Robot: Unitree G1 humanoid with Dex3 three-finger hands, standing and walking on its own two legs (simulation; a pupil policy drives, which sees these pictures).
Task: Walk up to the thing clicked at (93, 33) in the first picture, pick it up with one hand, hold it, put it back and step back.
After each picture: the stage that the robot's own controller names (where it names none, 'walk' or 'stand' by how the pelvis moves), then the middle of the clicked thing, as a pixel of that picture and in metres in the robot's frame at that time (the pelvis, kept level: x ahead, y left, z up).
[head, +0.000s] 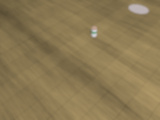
stand; (94, 31) +1.59 -0.16 -0.72
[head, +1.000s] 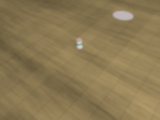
walk; (79, 43) +1.46 +0.12 -0.70
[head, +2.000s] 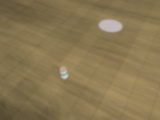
walk; (63, 72) +0.94 +0.24 -0.72
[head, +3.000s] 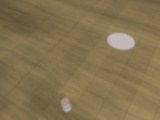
walk; (66, 104) +0.56 +0.19 -0.71
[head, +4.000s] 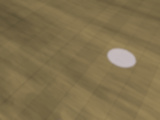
stand; out of the picture +0.42 +0.16 -0.70
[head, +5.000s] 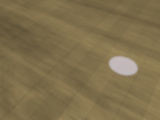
stand; out of the picture +0.39 +0.16 -0.72
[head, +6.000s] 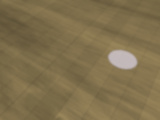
stand; out of the picture +0.40 +0.16 -0.72
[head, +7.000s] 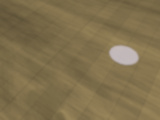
stand; out of the picture +0.40 +0.16 -0.72
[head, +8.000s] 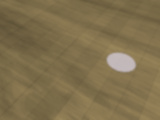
stand; out of the picture +0.38 +0.17 -0.72
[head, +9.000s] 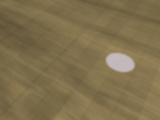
stand; out of the picture +0.38 +0.17 -0.73
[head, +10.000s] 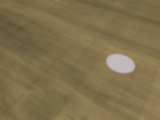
stand; out of the picture +0.38 +0.17 -0.73
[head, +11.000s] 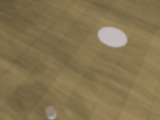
go down; (50, 112) +0.41 +0.18 -0.67
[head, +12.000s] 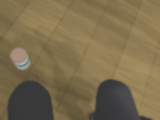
go down; (20, 59) +0.45 +0.25 -0.30
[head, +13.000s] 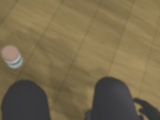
close in; (12, 57) +0.45 +0.26 -0.28
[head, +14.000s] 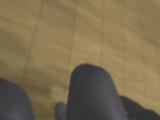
close; out of the picture +0.43 +0.30 -0.22
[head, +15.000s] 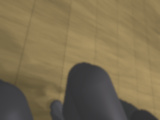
close; out of the picture +0.42 +0.30 -0.22
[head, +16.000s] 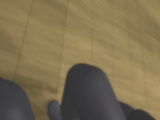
lift; out of the picture +0.39 +0.27 -0.23
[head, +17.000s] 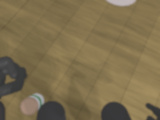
lift; (33, 103) +0.30 +0.22 -0.22
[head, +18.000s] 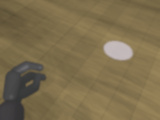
close; out of the picture +0.23 +0.28 -0.69
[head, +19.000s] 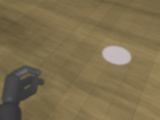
hold; out of the picture +0.24 +0.35 -0.71
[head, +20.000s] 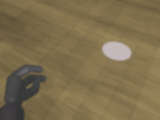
stand; out of the picture +0.26 +0.41 -0.70
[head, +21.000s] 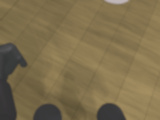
crouch; out of the picture +0.29 +0.47 -0.50
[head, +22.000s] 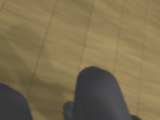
lower; out of the picture +0.23 +0.58 -0.26
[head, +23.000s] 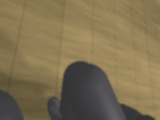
lower; out of the picture +0.19 +0.64 -0.25
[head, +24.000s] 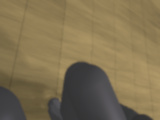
lower; out of the picture +0.17 +0.69 -0.25
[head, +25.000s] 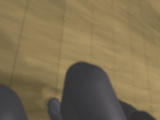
lower; out of the picture +0.17 +0.74 -0.25
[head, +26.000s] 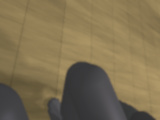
lower; out of the picture +0.16 +0.80 -0.25
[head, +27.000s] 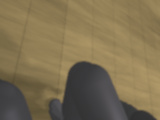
withdraw; out of the picture +0.16 +0.84 -0.25
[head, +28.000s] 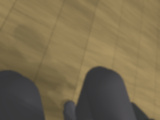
stand; out of the picture +0.19 +0.87 -0.27
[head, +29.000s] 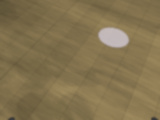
stand; out of the picture +0.34 +0.82 -0.63
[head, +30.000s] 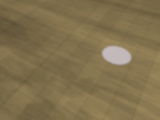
stand; out of the picture +0.36 +0.82 -0.69
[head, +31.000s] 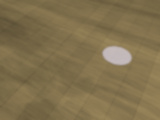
stand; out of the picture +0.35 +0.80 -0.69
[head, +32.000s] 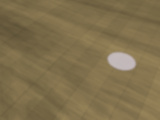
stand; out of the picture +0.38 +0.77 -0.74
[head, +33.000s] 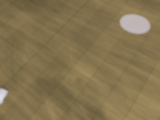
walk; (0, 96) +0.51 +0.75 -0.72
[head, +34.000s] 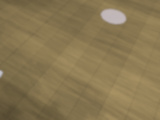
walk; out of the picture +0.76 +0.68 -0.72
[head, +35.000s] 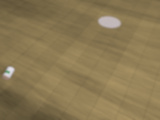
stand; (8, 73) +0.94 +0.76 -0.73
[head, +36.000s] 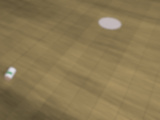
stand; (10, 73) +0.96 +0.73 -0.75
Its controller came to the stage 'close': yes
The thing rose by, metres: 0.32
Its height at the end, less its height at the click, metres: -0.02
